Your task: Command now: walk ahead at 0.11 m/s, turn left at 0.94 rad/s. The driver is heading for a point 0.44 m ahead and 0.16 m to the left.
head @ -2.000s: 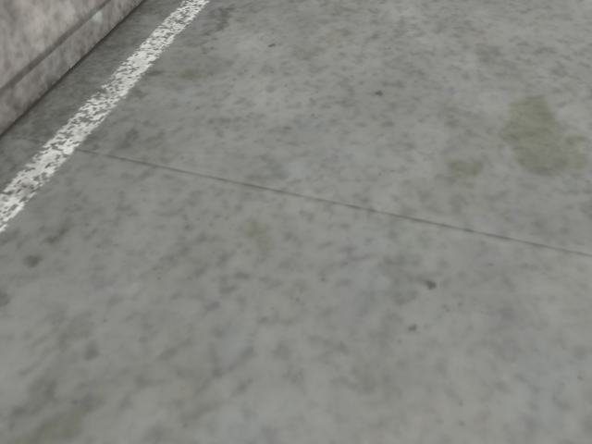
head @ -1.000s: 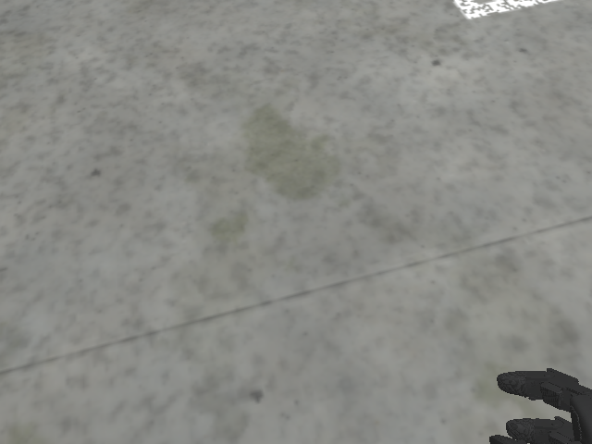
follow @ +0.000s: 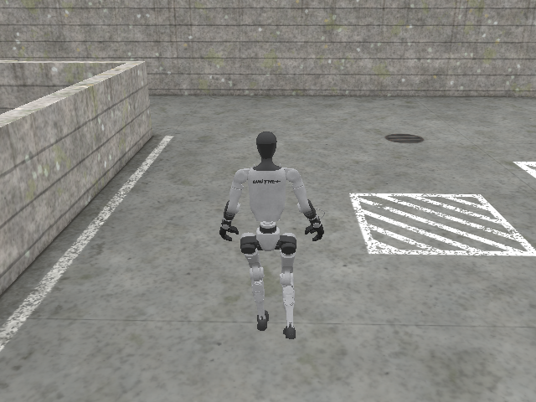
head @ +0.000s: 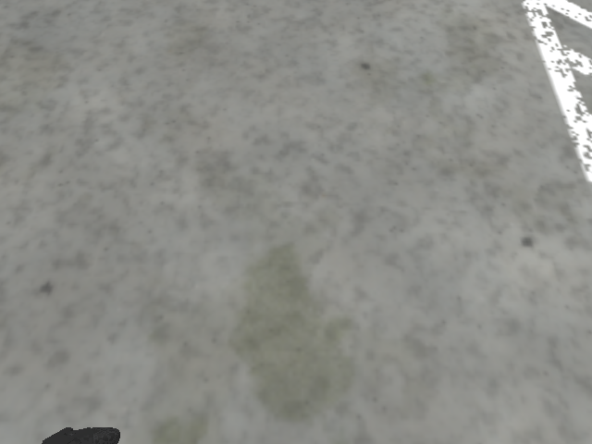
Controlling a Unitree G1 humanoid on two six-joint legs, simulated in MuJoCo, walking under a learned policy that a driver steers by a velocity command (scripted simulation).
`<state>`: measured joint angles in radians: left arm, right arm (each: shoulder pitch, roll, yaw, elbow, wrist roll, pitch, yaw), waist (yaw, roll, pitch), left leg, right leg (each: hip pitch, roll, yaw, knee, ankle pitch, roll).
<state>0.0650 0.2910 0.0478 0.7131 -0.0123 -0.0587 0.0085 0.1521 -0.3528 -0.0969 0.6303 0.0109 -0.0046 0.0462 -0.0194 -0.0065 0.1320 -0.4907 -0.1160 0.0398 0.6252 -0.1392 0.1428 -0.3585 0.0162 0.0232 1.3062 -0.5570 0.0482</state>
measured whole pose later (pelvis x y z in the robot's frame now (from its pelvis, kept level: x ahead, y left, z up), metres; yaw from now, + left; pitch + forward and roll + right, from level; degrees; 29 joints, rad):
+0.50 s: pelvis +0.11 -0.09 +0.02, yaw +30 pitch +1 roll -1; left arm 0.11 0.29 0.08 0.67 0.02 -0.01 0.04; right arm 0.16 -0.38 -0.10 0.55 0.03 0.06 -0.01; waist -0.01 0.04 0.06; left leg -0.56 -0.10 -0.15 1.15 -0.42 -0.05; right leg -0.31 0.03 0.02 0.47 -0.18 0.00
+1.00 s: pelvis +0.09 -0.05 +0.03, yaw +47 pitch +2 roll -2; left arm 0.16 0.34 0.09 0.72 0.00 0.03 0.03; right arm 0.15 -0.26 -0.04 0.62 -0.01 0.02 -0.02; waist 0.01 -0.05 0.04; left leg -0.28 -0.01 -0.02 0.48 -0.24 0.04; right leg -0.53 -0.04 -0.02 1.04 -0.36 0.08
